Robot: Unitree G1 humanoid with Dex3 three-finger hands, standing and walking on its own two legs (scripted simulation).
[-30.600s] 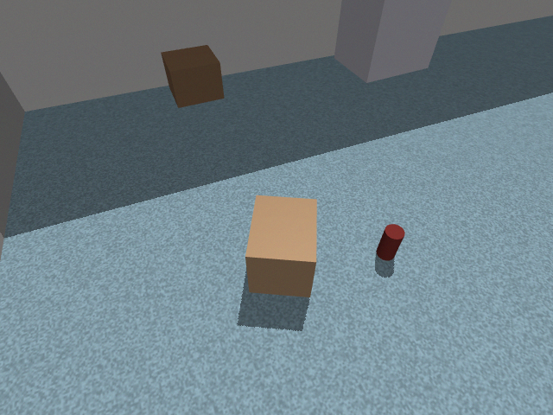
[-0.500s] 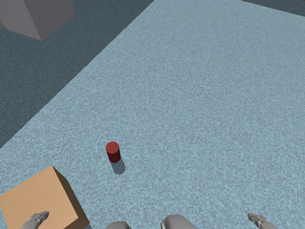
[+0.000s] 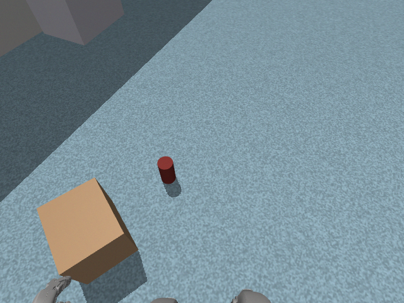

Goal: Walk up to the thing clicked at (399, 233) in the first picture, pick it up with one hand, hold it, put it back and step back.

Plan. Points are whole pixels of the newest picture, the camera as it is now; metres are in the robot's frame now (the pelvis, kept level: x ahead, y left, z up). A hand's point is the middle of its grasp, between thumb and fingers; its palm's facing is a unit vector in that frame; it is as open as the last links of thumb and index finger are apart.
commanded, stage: step back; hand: left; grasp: from the side
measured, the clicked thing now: (167, 170) +0.78 +0.20 -0.68
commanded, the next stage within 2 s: stand in 1.54 s
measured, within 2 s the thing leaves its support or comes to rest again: neither
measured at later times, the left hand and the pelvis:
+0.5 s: hand out of the picture -0.10 +0.24 -0.13, palm faces -0.06 -0.91 -0.42, open 7.4 cm; pelvis -0.17 -0.02 +0.00, yaw -4 degrees
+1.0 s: hand out of the picture -0.17 +0.25 -0.13, palm faces +0.04 -0.93 -0.38, open 7.4 cm; pelvis -0.22 -0.02 +0.01, yaw +0 degrees
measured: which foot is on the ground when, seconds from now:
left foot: up 0.00-0.00, down 0.02-0.38, up 0.40-0.66, down 0.68-1.00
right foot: down 0.00-0.04, up 0.06-0.34, down 0.36-1.00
